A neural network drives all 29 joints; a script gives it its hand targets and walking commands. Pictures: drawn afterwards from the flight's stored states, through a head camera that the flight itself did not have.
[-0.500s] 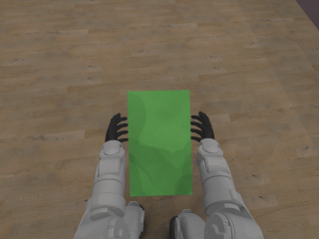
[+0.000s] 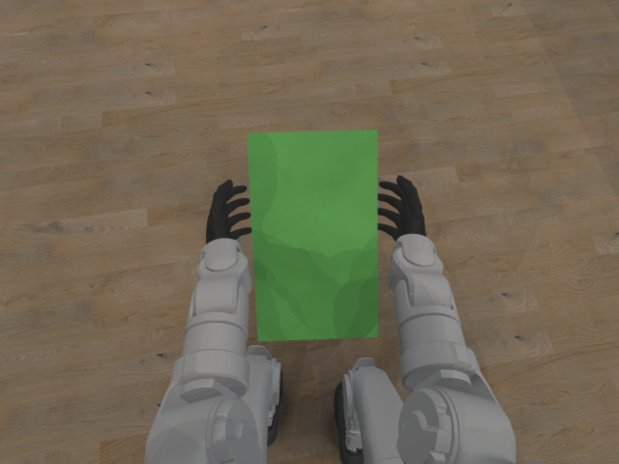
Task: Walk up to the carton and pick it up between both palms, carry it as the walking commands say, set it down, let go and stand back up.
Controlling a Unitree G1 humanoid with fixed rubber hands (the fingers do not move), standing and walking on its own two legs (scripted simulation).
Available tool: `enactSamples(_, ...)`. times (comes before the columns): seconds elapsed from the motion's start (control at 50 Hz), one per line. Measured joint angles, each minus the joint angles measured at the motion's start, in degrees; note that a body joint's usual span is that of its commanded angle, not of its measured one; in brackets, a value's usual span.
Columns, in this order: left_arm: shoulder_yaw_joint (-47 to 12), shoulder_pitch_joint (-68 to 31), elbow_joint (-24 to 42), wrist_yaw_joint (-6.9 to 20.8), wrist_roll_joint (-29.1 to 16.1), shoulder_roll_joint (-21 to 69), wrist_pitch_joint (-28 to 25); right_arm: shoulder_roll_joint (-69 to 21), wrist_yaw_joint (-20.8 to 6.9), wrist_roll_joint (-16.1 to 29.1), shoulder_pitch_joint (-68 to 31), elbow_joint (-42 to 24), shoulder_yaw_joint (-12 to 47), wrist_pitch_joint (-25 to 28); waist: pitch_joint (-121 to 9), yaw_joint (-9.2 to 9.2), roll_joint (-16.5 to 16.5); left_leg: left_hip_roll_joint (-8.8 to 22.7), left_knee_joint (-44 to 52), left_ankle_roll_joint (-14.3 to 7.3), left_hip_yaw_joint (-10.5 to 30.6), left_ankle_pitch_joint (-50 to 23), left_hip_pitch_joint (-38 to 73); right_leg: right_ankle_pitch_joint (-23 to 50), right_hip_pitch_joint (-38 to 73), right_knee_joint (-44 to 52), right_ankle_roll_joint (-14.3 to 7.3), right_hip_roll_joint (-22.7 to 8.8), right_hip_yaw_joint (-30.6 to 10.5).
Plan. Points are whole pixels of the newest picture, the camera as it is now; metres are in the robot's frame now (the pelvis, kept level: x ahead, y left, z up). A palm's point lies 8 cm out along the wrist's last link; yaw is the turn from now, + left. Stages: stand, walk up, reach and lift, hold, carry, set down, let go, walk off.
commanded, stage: set down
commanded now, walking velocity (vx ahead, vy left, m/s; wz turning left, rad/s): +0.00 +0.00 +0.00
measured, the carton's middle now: (313, 228) +0.44 +0.01 -0.15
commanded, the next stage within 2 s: none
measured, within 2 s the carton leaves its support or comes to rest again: neither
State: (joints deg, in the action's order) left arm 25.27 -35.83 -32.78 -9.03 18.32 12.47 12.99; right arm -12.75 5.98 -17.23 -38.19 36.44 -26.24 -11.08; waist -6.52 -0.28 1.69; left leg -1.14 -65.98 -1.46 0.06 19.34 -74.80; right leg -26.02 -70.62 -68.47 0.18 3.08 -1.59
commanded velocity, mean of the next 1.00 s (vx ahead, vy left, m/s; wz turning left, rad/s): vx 0.00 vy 0.00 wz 0.00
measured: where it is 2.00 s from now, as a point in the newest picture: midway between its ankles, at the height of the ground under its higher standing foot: (308, 428)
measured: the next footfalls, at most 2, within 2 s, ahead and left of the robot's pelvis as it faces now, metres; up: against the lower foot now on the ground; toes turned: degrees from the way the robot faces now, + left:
none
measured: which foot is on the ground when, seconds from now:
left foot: down 0.00-1.00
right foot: down 0.00-1.00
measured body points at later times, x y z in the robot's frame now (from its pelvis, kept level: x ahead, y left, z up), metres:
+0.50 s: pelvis -0.01 -0.01 -0.07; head +0.20 +0.01 +0.32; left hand +0.42 +0.14 -0.15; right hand +0.43 -0.11 -0.14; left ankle +0.10 +0.10 -0.62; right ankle +0.05 -0.12 -0.62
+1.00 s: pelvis -0.03 -0.01 -0.15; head +0.23 +0.01 +0.22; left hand +0.45 +0.14 -0.23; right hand +0.45 -0.11 -0.23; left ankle +0.10 +0.10 -0.62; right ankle +0.05 -0.12 -0.62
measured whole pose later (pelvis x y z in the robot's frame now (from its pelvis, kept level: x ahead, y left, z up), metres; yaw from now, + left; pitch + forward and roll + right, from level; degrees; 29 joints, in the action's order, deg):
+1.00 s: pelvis -0.03 -0.01 -0.15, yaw -1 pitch +39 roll -2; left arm 25.2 -56.0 -40.6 -10.3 15.2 4.7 15.1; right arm -7.2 12.1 -12.1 -55.8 41.9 -25.7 -12.6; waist -5.7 -1.7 1.7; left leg -1.3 -97.2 -0.2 1.2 25.5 -111.1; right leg -33.9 -106.3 -100.6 0.0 4.3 0.6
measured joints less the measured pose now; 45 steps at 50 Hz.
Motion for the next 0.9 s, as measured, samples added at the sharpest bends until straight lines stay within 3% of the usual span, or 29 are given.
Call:
enactSamples(0.52,-0.7,-8.8,-4.3,-1.6,-2.9,-3.7,-0.1,2.4,4.6,3.8,-6.9,2.5,1.4,0.4,-2.5,-0.93,-0.5,0.1,-17.7,0.7,0.7,4.6,-20.8,-5.5,-20.4,-18.1,-0.1,0.6,1.3)
enactSamples(0.9,-0.2,-17.9,-7.4,-1.5,-3.1,-7.0,1.7,4.9,6.1,5.0,-15.3,5.0,0.8,-1.1,-0.1,-1.39,-0.1,-0.1,-28.7,1.2,1.1,6.1,-33.3,-7.6,-32.6,-29.6,-0.2,1.1,2.1)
